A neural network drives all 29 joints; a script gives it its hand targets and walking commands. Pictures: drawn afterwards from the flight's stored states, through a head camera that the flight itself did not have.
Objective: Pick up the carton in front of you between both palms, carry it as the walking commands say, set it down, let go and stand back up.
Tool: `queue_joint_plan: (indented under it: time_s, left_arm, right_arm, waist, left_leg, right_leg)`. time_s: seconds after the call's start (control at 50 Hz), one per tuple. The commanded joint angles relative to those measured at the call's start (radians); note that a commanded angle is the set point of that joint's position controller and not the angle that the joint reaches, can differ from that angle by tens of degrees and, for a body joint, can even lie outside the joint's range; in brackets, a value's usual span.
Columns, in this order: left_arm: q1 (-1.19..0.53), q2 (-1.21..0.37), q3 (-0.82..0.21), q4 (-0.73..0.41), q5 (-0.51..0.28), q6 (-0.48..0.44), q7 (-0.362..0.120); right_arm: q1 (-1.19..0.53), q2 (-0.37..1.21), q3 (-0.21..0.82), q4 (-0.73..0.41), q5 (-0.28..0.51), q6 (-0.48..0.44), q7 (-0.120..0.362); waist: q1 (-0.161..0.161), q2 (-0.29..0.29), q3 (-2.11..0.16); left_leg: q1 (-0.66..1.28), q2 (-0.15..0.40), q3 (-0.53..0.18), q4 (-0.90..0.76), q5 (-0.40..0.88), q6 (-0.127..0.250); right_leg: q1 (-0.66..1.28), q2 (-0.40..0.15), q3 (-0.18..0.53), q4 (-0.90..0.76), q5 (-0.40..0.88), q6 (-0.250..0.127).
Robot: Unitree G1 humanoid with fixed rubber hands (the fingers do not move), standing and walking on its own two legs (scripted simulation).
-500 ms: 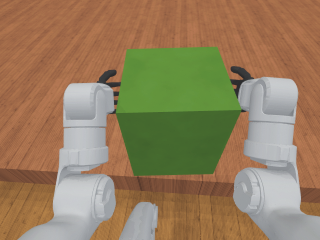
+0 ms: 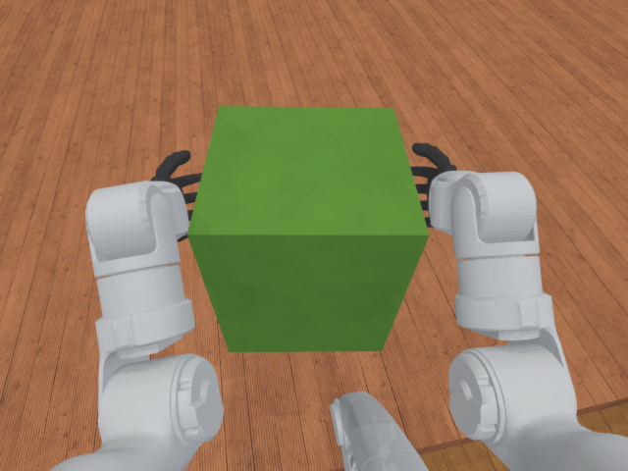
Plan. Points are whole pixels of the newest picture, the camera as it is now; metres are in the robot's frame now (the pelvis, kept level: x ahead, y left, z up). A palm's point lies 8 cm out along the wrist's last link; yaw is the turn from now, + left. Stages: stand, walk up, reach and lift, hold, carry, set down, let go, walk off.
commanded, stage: carry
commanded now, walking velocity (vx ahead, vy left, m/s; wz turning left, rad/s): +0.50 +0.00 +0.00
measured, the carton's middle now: (306, 237) +0.40 -0.04 +0.07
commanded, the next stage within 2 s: none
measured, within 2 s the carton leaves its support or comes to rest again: neither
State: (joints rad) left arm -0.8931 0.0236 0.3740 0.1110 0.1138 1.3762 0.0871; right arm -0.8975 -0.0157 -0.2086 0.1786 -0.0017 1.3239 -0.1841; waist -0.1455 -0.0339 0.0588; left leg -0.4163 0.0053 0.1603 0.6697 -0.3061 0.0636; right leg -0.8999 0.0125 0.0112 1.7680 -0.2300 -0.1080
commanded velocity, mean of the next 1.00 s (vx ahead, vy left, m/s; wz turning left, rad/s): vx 0.50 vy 0.00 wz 0.00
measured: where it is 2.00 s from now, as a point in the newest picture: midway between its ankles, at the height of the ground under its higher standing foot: (275, 177)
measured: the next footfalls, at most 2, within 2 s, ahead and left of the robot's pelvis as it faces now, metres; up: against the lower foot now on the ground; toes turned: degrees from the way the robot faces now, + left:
right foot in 0.28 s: +0.43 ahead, -0.17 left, +0.17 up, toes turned -6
left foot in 0.88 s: +0.72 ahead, +0.04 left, +0.17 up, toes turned +7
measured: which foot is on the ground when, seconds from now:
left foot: down 0.00-0.28, up 0.30-0.86, down 0.88-1.00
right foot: up 0.00-0.26, down 0.28-0.88, up 0.90-1.00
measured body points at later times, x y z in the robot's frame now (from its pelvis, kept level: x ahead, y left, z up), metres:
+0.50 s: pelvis +0.31 -0.10 +0.15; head +0.34 -0.10 +0.60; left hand +0.68 +0.09 +0.30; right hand +0.72 -0.21 +0.30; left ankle +0.24 +0.03 -0.38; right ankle +0.39 -0.17 -0.54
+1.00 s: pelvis +0.60 -0.03 +0.18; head +0.59 -0.02 +0.63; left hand +0.98 +0.11 +0.34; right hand +0.97 -0.19 +0.34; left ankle +0.68 +0.03 -0.54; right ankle +0.47 -0.16 -0.46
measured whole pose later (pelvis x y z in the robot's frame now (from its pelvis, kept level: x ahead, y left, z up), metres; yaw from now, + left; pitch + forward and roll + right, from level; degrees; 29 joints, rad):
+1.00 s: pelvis +0.60 -0.03 +0.18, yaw -1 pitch +4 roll -1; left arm -0.91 0.05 0.29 0.40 0.08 1.35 0.13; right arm -0.92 -0.03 -0.27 0.43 -0.09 1.32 -0.11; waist -0.02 -0.01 -0.11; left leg -0.47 0.01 0.16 0.56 -0.16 0.10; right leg -0.40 -0.01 -0.02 1.16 -0.41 -0.02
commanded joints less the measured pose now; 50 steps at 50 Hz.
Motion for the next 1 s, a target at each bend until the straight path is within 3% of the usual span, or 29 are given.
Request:
queue_joint_plan:
  time_s: [0.0,0.02,0.06,0.08,0.12,0.14,0.16,0.18,0.22,0.24,0.26,0.28,0.3,0.32,0.36,0.38,0.42,0.48,0.54,0.58,0.66,0.78,0.84,0.86,0.88,0.9,0.92,0.96,0.98]
  left_arm:
    - [-0.723,-0.972,-0.590,-0.069,-0.349,-0.037,-0.127]
    - [-0.726,-0.975,-0.611,-0.061,-0.361,-0.028,-0.127]
    - [-0.739,-0.960,-0.630,-0.017,-0.371,-0.013,-0.125]
    - [-0.738,-0.947,-0.640,-0.007,-0.371,-0.008,-0.124]
    - [-0.763,-0.926,-0.625,0.020,-0.379,0.002,-0.117]
    - [-0.757,-0.927,-0.618,0.038,-0.391,0.009,-0.113]
    - [-0.772,-0.948,-0.620,0.056,-0.403,0.013,-0.113]
    - [-0.806,-0.976,-0.630,0.063,-0.425,0.016,-0.113]
    - [-0.809,-1.027,-0.612,0.119,-0.461,0.013,-0.117]
    - [-0.805,-1.052,-0.602,0.128,-0.482,0.008,-0.123]
    - [-0.835,-1.087,-0.606,0.120,-0.507,-0.001,-0.133]
    - [-0.858,-1.108,-0.619,0.099,-0.529,-0.015,-0.147]
    - [-0.887,-1.149,-0.629,0.082,-0.549,-0.037,-0.161]
    - [-0.902,-1.191,-0.636,0.070,-0.585,-0.044,-0.177]
    - [-1.048,-1.237,-0.661,-0.065,-0.637,-0.077,-0.200]
    - [-1.071,-1.248,-0.670,-0.104,-0.655,-0.082,-0.206]
    - [-1.053,-1.240,-0.663,-0.134,-0.643,-0.080,-0.204]
    - [-0.923,-1.173,-0.646,-0.125,-0.590,-0.058,-0.188]
    - [-0.861,-1.115,-0.634,-0.108,-0.555,-0.034,-0.183]
    - [-0.816,-1.070,-0.612,-0.053,-0.530,-0.017,-0.186]
    - [-0.797,-1.019,-0.571,0.057,-0.485,0.001,-0.199]
    - [-0.785,-0.990,-0.489,0.187,-0.437,-0.003,-0.196]
    - [-0.783,-0.995,-0.463,0.224,-0.427,-0.017,-0.188]
    - [-0.777,-1.001,-0.458,0.238,-0.420,-0.023,-0.186]
    - [-0.756,-1.001,-0.453,0.259,-0.409,-0.028,-0.185]
    - [-0.795,-1.045,-0.446,0.263,-0.410,-0.033,-0.181]
    - [-0.801,-1.056,-0.453,0.246,-0.410,-0.039,-0.177]
    - [-0.817,-1.132,-0.501,0.185,-0.444,-0.059,-0.176]
    - [-0.817,-1.161,-0.521,0.150,-0.462,-0.070,-0.175]
  right_arm:
    - [-0.860,1.160,0.531,-0.213,0.475,-0.011,0.285]
    - [-0.821,1.118,0.518,-0.183,0.457,0.001,0.287]
    - [-0.785,1.056,0.506,-0.128,0.433,0.019,0.288]
    - [-0.776,1.035,0.490,-0.123,0.423,0.025,0.291]
    - [-0.814,0.997,0.473,-0.107,0.416,0.041,0.300]
    - [-0.814,0.966,0.445,-0.089,0.414,0.049,0.301]
    - [-0.831,0.977,0.426,-0.071,0.415,0.057,0.302]
    - [-0.843,0.976,0.399,-0.050,0.396,0.062,0.302]
    - [-0.789,0.955,0.354,0.014,0.362,0.077,0.302]
    - [-0.791,0.953,0.335,0.037,0.338,0.075,0.302]
    - [-0.772,0.954,0.314,0.074,0.312,0.069,0.300]
    - [-0.720,0.963,0.296,0.085,0.279,0.054,0.293]
    - [-0.713,0.959,0.272,0.077,0.249,0.042,0.288]
    - [-0.740,0.946,0.265,0.087,0.228,0.034,0.279]
    - [-0.769,0.984,0.283,0.021,0.215,0.023,0.266]
    - [-0.797,0.988,0.303,-0.011,0.221,0.021,0.259]
    - [-0.841,0.992,0.341,-0.076,0.243,0.027,0.245]
    - [-0.795,1.018,0.412,-0.092,0.284,0.032,0.239]
    - [-0.743,1.018,0.446,-0.073,0.298,0.040,0.231]
    - [-0.740,1.013,0.458,-0.050,0.311,0.049,0.225]
    - [-0.777,1.011,0.440,0.015,0.323,0.060,0.230]
    - [-0.793,1.041,0.364,0.153,0.343,0.057,0.254]
    - [-0.761,1.051,0.307,0.230,0.335,0.040,0.270]
    - [-0.743,1.048,0.290,0.247,0.332,0.031,0.275]
    - [-0.731,1.042,0.271,0.269,0.329,0.024,0.279]
    - [-0.758,1.024,0.259,0.259,0.319,0.011,0.280]
    - [-0.730,1.060,0.262,0.248,0.321,-0.001,0.287]
    - [-0.787,1.111,0.300,0.125,0.345,-0.025,0.295]
    - [-0.822,1.133,0.329,0.059,0.363,-0.034,0.295]
  waist:
    - [0.020,0.123,-0.584]
    - [-0.005,0.196,-0.577]
    - [-0.025,0.143,-0.488]
    - [0.013,0.097,-0.442]
    - [0.061,0.112,-0.341]
    - [0.105,0.136,-0.336]
    - [0.128,0.203,-0.335]
    - [0.142,0.275,-0.357]
    - [0.206,0.356,-0.523]
    - [0.279,0.430,-0.621]
    - [0.339,0.383,-0.694]
    - [0.305,0.163,-0.766]
    - [0.269,-0.234,-0.839]
    - [0.242,-0.157,-0.862]
    - [0.198,-0.027,-0.686]
    - [0.174,-0.056,-0.641]
    - [0.208,-0.025,-0.599]
    - [0.249,-0.007,-0.600]
    - [0.230,-0.072,-0.631]
    - [0.225,-0.105,-0.630]
    - [0.213,-0.106,-0.532]
    - [0.207,-0.130,-0.404]
    - [0.120,-0.097,-0.468]
    - [0.107,-0.024,-0.546]
    - [0.115,0.125,-0.592]
    - [0.123,0.370,-0.634]
    - [0.120,0.314,-0.599]
    - [0.113,0.139,-0.562]
    - [0.123,0.103,-0.557]
  left_leg:
    - [0.625,0.311,-0.467,-0.278,0.426,0.222]
    - [0.744,0.371,-0.535,-0.298,0.420,0.272]
    - [0.907,0.406,-0.529,-0.319,0.277,0.256]
    - [0.829,0.338,-0.453,-0.346,0.177,0.193]
    - [0.608,0.267,-0.327,-0.476,-0.034,0.129]
    - [0.434,0.243,-0.241,-0.579,0.083,0.129]
    - [0.212,0.189,-0.077,-0.728,0.177,0.143]
    - [0.100,0.161,-0.006,-0.706,0.581,0.135]
    - [0.309,0.196,0.029,-0.413,1.473,0.118]
    - [0.425,0.211,0.036,-0.196,1.666,0.080]
    - [0.418,0.186,0.020,0.085,1.559,0.041]
    - [0.132,0.091,-0.085,0.438,0.948,-0.028]
    - [-0.127,-0.093,-0.210,0.895,0.137,-0.072]
    - [-0.189,-0.086,-0.401,1.161,0.140,-0.019]
    - [-0.347,-0.004,-0.341,1.220,0.141,0.027]
    - [-0.408,0.022,-0.319,1.205,0.096,0.047]
    - [-0.470,0.032,-0.275,1.157,0.110,0.042]
    - [-0.551,0.030,-0.222,0.875,-0.136,0.023]
    - [-0.553,0.040,-0.173,0.679,-0.053,0.011]
    - [-0.597,0.059,-0.156,0.592,0.046,0.005]
    - [-0.501,0.069,-0.102,0.310,0.199,-0.005]
    - [-0.269,0.027,-0.014,-0.045,0.263,0.007]
    - [0.082,-0.037,0.045,-0.236,0.295,0.018]
    - [0.321,0.014,-0.020,-0.215,0.253,0.012]
    - [0.467,0.232,-0.342,-0.199,0.267,0.020]
    - [0.694,0.387,-0.715,-0.293,0.230,0.152]
    - [0.656,0.378,-0.733,-0.334,0.147,0.163]
    - [0.542,0.318,-0.568,-0.343,0.142,0.127]
    - [0.477,0.308,-0.501,-0.369,0.121,0.108]
  right_leg:
    - [-0.277,-0.047,-0.055,0.077,-0.119,-0.009]
    - [-0.487,-0.056,-0.032,0.333,-0.243,-0.022]
    - [-0.816,-0.089,0.058,0.521,-0.433,-0.039]
    - [-0.788,-0.113,0.033,0.393,-0.419,-0.039]
    - [-0.653,-0.133,-0.077,0.171,-0.296,-0.001]
    - [-0.428,-0.155,-0.117,0.004,-0.207,0.004]
    - [-0.079,-0.129,-0.226,-0.258,-0.211,-0.009]
    - [0.158,-0.097,-0.256,-0.379,-0.109,-0.037]
    - [0.346,0.028,-0.343,-0.524,-0.059,-0.065]
    - [0.441,0.072,-0.345,-0.643,-0.103,-0.061]
    - [0.619,0.102,-0.235,-0.853,-0.125,-0.055]
    - [0.831,-0.079,0.274,-1.151,-0.360,-0.089]
    - [0.921,-0.297,0.848,-1.381,-0.217,-0.213]
    - [0.901,-0.297,0.810,-1.349,-0.168,-0.225]
    - [0.777,-0.265,0.585,-1.221,-0.158,-0.144]
    - [0.767,-0.259,0.502,-1.221,-0.152,-0.124]
    - [0.840,-0.235,0.383,-1.215,-0.081,-0.111]
    - [0.992,-0.272,0.354,-1.254,0.123,-0.148]
    - [1.064,-0.284,0.256,-1.274,0.355,-0.146]
    - [1.106,-0.271,0.196,-1.308,0.365,-0.141]
    - [1.025,-0.225,0.062,-1.389,0.353,-0.103]
    - [0.955,-0.206,-0.032,-1.408,0.447,-0.038]
    - [0.908,-0.188,-0.130,-1.180,0.701,0.050]
    - [0.772,-0.161,-0.144,-1.018,0.508,0.083]
    - [0.597,-0.105,-0.144,-0.798,0.165,0.110]
    - [0.264,0.028,-0.075,-0.598,-0.235,0.135]
    - [0.183,0.006,-0.002,-0.497,-0.261,0.105]
    - [0.167,-0.054,0.012,-0.496,-0.155,0.073]
    - [0.194,-0.090,0.023,-0.544,-0.100,0.072]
